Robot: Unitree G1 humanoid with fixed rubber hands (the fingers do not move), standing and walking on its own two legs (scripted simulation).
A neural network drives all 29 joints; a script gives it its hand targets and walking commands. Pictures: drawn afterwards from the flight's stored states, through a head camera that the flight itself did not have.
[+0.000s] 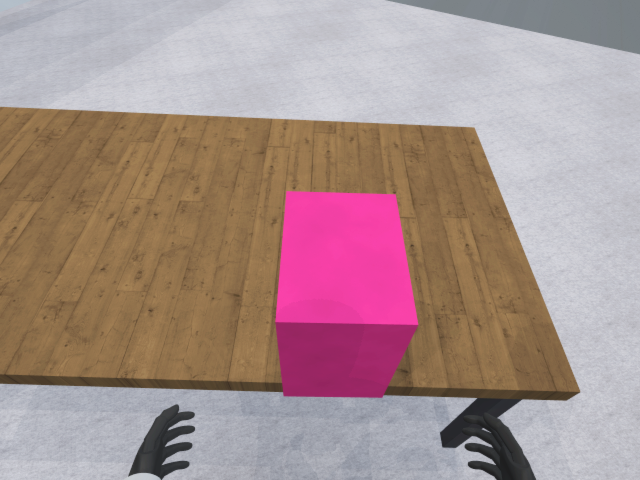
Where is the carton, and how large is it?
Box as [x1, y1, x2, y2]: [275, 191, 417, 397]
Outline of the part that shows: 286,191 275,320 283,395 381,397 417,326 395,194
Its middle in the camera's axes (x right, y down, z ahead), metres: +0.02 +0.10 +0.62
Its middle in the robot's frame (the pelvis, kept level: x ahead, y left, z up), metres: +0.38 +0.00 -0.07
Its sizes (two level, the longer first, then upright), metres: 0.217 0.165 0.261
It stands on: a table, 0.58 m high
